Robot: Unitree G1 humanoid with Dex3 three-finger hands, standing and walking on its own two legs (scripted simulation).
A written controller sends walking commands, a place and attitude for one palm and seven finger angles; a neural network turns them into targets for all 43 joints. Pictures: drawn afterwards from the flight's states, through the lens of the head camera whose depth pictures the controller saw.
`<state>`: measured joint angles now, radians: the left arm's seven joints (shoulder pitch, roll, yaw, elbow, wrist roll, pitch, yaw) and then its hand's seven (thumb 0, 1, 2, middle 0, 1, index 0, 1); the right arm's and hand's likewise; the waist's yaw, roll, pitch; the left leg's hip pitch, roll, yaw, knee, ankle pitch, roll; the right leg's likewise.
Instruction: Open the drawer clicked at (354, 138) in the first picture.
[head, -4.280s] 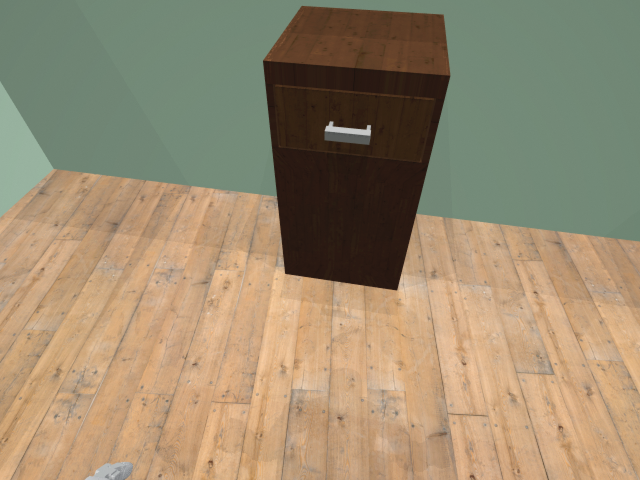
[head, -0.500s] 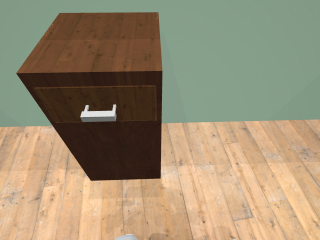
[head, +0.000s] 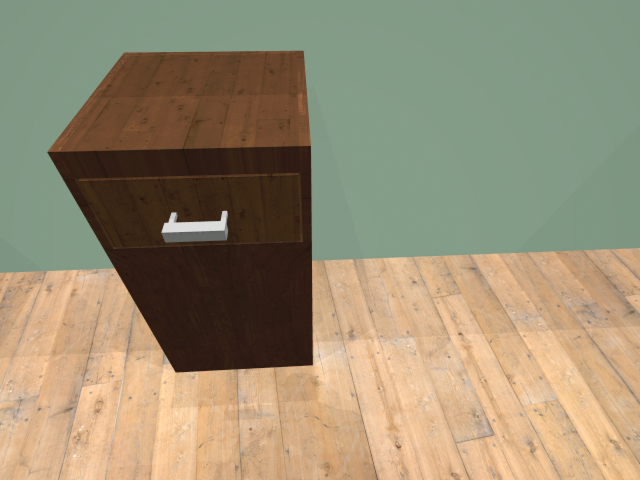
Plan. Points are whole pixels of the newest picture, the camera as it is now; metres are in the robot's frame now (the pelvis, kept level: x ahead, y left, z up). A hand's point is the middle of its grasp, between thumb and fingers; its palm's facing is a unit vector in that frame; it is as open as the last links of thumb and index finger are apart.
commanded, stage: come to a stop and stand still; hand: left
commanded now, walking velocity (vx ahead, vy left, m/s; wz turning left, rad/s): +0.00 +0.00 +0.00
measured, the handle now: (197, 223) +0.59 +0.26 -0.06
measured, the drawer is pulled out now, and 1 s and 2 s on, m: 0.00 0.00 0.00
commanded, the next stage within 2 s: look again from close up in 0.24 s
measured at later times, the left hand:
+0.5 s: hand out of the picture +0.00 +0.13 -0.16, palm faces +0.06 -0.99 -0.15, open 7.4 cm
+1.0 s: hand out of the picture +0.09 +0.15 -0.16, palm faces +0.04 -0.98 -0.22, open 7.3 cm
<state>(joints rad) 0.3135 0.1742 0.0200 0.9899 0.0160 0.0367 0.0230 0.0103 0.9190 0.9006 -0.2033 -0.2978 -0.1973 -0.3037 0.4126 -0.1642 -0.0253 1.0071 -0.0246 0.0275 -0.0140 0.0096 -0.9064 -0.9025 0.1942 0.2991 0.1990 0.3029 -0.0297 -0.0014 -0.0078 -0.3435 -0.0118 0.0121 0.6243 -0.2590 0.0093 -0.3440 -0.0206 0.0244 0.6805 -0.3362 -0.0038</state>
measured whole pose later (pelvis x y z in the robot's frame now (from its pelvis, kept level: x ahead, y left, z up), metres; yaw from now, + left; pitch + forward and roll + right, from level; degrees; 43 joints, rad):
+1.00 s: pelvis +0.08 -0.03 +0.01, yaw +0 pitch +1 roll +1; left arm 0.27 0.15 0.01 1.10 0.01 -0.02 0.03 0.01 0.92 0.90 -0.20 -0.30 -0.19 -0.30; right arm 0.28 -0.15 0.01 1.12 -0.01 -0.02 -0.04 0.01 -0.92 -0.90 0.20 0.30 0.20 0.30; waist 0.01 0.01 0.01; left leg -0.17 0.02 0.00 0.47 -0.31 -0.03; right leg -0.17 0.01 0.01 0.52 -0.36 -0.02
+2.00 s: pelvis +0.07 -0.01 +0.01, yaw +0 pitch +0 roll +1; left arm 0.33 0.17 -0.02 1.10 0.01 -0.01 0.03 0.01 0.91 0.90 -0.20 -0.30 -0.19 -0.30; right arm 0.31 -0.17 0.02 1.11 -0.01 -0.01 -0.02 0.01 -0.91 -0.90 0.20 0.30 0.20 0.30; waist 0.01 0.00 0.02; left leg -0.23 -0.02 0.04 0.48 -0.25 0.02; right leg -0.17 -0.01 0.02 0.50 -0.33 0.01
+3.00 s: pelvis +0.08 +0.02 +0.00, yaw +4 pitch -1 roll +2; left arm 0.33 0.22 0.04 1.04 0.02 0.03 0.04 0.01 0.91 0.90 -0.20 -0.30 -0.20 -0.30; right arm 0.19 -0.18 -0.03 0.98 -0.02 0.00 -0.02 0.01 -0.91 -0.90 0.19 0.30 0.20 0.30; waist 0.03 -0.08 0.05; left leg -0.34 -0.01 0.07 0.64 -0.27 0.02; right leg -0.27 -0.07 0.01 0.84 -0.55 0.00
